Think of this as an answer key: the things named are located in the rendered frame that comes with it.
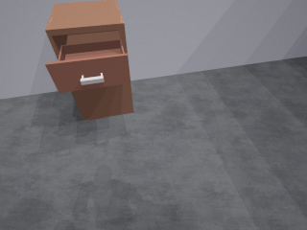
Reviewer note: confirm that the cabinet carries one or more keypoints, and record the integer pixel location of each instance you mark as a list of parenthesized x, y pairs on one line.
[(92, 21)]

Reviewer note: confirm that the handle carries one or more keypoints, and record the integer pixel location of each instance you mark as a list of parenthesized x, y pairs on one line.
[(91, 80)]

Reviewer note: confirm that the drawer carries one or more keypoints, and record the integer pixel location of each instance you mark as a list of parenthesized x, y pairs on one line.
[(89, 60)]

